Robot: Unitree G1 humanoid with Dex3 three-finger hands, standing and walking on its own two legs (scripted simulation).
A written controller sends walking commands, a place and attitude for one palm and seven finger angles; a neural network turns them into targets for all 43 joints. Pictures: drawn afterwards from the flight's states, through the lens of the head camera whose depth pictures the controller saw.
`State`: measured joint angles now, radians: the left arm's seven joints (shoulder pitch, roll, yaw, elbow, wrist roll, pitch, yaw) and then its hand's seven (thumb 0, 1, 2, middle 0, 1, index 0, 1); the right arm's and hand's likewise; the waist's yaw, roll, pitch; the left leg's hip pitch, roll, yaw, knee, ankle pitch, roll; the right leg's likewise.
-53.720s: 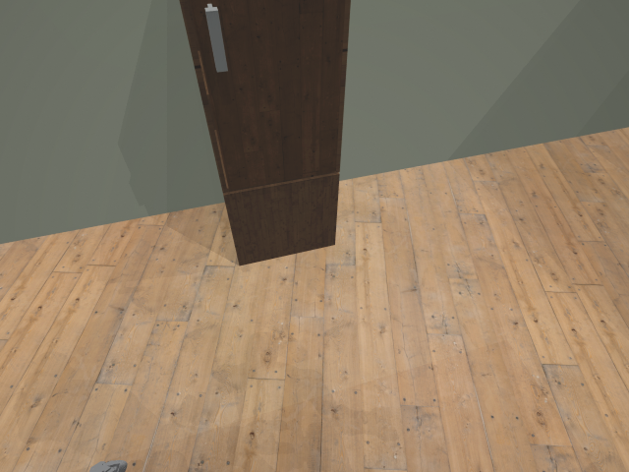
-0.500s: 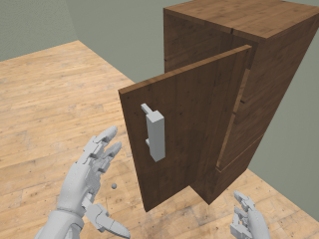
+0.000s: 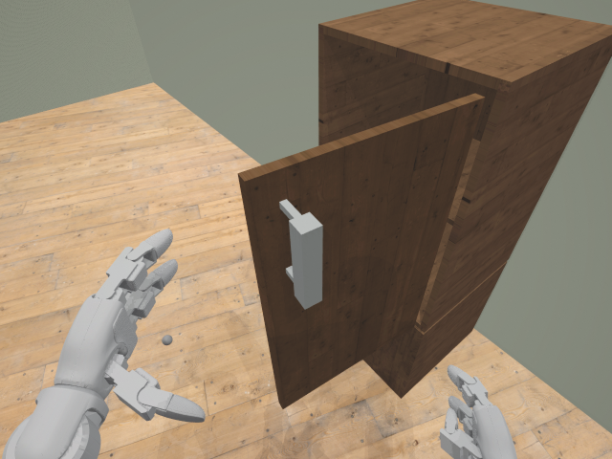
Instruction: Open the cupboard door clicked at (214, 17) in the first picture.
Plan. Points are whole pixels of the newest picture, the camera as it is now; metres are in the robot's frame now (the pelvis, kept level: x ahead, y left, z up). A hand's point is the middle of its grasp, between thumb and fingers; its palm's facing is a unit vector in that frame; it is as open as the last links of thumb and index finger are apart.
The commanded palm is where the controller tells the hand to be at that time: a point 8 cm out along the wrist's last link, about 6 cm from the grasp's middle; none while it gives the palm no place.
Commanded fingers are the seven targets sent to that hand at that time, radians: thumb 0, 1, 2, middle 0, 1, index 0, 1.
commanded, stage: draw the hand back to the body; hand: left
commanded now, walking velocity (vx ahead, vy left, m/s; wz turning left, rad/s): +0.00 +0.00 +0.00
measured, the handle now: (298, 253) +0.32 +0.05 +0.15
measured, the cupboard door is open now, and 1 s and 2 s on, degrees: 83 83 83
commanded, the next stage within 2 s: step back with the hand held close in 1.02 s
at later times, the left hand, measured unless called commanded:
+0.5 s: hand (105, 308) +0.21 +0.24 +0.16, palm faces +0.37 -0.85 -0.38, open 10.8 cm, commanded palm +0.16 +0.29 +0.18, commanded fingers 0.00 0.69 0.81 -0.19 -0.30 -0.19 -0.30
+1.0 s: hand (90, 295) +0.22 +0.26 +0.17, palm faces +0.43 -0.81 -0.39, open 7.4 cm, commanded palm +0.17 +0.30 +0.18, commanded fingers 0.00 0.90 0.90 -0.20 -0.30 -0.20 -0.30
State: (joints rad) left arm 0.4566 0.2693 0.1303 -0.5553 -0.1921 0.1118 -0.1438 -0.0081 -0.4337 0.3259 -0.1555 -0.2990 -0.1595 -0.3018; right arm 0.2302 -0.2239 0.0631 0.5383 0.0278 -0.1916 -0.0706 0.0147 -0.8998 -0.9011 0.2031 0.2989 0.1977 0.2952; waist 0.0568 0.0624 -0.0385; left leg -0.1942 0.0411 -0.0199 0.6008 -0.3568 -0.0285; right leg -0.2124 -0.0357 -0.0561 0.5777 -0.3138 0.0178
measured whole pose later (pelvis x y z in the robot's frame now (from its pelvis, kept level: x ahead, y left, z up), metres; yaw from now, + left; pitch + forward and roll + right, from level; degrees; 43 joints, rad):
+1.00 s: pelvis +0.02 +0.01 +0.01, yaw -2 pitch -4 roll -1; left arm 0.44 0.33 0.32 -0.40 -0.05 -0.08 0.12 0.02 0.88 0.89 -0.21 -0.30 -0.21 -0.30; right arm 0.18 -0.21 0.01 0.63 -0.01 -0.11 -0.07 0.01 -0.90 -0.90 0.20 0.30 0.20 0.30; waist 0.07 0.06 0.03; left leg -0.05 0.04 0.02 0.42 -0.30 -0.02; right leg -0.09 -0.03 -0.03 0.40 -0.25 0.03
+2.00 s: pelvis -0.11 +0.02 -0.01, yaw +0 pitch +0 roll -1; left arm 0.52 0.42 0.48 -0.51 0.00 -0.26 0.17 0.02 0.89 0.90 -0.21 -0.30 -0.22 -0.30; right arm 0.25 -0.19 -0.01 0.58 0.00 -0.12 -0.08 0.01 -0.90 -0.90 0.20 0.30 0.20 0.30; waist -0.01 0.01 0.04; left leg -0.47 0.03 0.00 0.68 -0.22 0.01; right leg -0.38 0.02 0.04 0.64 -0.30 0.02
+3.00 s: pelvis -0.28 +0.01 +0.01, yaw -4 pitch +0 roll +1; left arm 0.59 0.41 0.41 -0.45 -0.03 -0.25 0.14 0.02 0.89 0.90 -0.21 -0.30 -0.22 -0.30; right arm 0.29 -0.21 -0.01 0.68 -0.01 -0.11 -0.06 0.01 -0.90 -0.90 0.20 0.30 0.20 0.30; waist 0.00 -0.01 -0.03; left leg -0.49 0.01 0.04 0.93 -0.31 -0.01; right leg -0.17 0.02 -0.05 0.48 -0.32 -0.07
